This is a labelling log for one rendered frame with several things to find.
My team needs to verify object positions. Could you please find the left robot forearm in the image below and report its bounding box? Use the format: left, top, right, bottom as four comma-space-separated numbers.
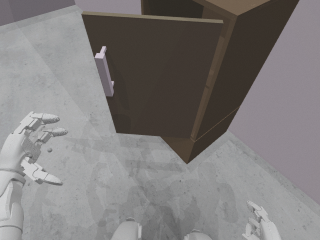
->
0, 170, 26, 240

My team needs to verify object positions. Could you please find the robot left thigh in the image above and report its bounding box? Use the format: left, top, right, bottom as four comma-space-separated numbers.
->
111, 221, 142, 240

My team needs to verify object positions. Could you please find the robot right shin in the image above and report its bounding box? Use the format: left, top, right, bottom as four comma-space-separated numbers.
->
191, 229, 201, 233

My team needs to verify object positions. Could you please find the left robot hand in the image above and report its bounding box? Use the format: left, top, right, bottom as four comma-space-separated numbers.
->
0, 111, 68, 186

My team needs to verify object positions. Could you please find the handle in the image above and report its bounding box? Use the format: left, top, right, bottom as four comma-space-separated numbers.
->
94, 46, 114, 97

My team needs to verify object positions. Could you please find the cupboard door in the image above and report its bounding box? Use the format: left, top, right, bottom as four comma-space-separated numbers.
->
81, 11, 224, 139

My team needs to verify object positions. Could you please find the right robot hand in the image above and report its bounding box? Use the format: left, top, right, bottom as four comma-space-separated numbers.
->
242, 200, 281, 240

